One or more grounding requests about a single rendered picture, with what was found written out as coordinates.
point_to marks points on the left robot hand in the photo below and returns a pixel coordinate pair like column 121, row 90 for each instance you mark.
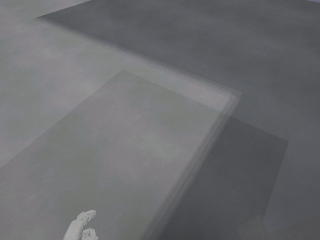
column 75, row 230

